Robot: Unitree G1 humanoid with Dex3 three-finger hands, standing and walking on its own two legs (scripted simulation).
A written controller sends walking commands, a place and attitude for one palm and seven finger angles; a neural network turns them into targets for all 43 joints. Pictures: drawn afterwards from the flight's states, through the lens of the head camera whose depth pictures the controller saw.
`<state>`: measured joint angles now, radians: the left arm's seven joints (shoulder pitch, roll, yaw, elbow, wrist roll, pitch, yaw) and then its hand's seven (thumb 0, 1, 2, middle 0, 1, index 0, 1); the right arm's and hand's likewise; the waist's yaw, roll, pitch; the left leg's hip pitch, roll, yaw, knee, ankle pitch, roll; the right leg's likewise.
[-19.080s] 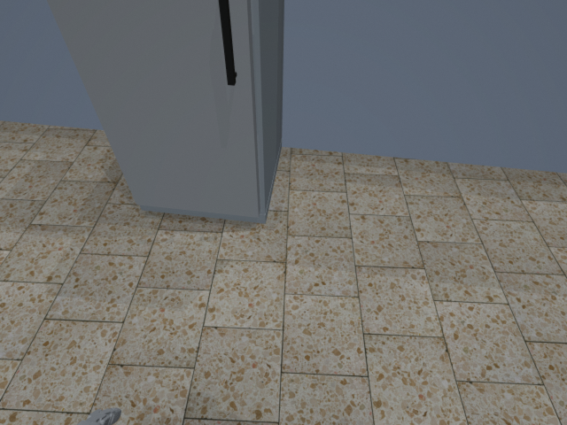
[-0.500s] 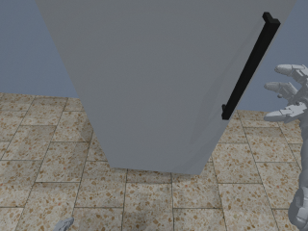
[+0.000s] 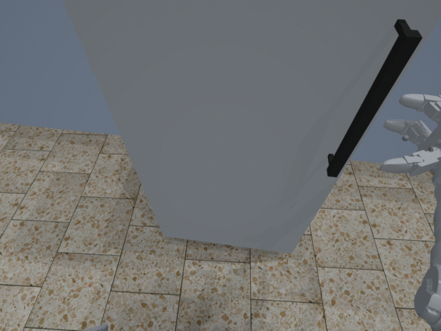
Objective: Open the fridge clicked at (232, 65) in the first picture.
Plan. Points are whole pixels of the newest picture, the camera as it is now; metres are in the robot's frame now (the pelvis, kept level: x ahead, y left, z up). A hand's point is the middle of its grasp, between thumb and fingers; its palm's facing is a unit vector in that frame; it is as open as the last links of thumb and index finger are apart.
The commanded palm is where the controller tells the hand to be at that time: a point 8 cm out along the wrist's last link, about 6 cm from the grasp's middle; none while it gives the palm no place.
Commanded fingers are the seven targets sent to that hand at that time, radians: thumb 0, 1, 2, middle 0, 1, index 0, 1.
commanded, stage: move the hooked fingers beside the handle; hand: right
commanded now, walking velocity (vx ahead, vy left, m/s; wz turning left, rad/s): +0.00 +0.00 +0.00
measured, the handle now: (359, 114) +0.49 -0.19 +0.14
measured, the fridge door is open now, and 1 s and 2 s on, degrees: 0 0 0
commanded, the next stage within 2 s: feel for the door with the fingertips in 0.14 s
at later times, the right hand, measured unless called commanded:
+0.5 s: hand (389, 140) +0.43 -0.22 +0.15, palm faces +0.02 +1.00 +0.01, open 14.0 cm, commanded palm +0.40 -0.26 +0.15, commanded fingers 0.00 0.50 -0.30 0.30 1.20 0.30 1.20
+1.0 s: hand (385, 131) +0.44 -0.22 +0.15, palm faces +0.05 +1.00 +0.02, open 13.9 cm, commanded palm +0.42 -0.26 +0.15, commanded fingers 0.00 0.50 -0.30 0.30 1.20 0.30 1.20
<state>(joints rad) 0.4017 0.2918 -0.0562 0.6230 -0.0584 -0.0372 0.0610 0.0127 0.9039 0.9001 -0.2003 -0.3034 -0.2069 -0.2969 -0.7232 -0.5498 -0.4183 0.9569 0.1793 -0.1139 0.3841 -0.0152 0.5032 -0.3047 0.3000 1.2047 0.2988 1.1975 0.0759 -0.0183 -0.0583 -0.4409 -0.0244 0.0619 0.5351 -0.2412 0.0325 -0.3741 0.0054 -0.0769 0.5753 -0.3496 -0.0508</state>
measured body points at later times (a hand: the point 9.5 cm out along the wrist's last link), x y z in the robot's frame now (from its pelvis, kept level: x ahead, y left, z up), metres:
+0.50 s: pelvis -0.01 +0.00 +0.00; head +0.03 +0.00 +0.45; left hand +0.10 +0.26 -0.10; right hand +0.42 -0.28 +0.15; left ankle +0.01 +0.10 -0.73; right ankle -0.04 -0.08 -0.73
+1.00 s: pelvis -0.01 +0.01 +0.00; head +0.04 +0.01 +0.45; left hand +0.05 +0.28 -0.11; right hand +0.43 -0.27 +0.15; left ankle +0.01 +0.10 -0.73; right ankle -0.04 -0.08 -0.73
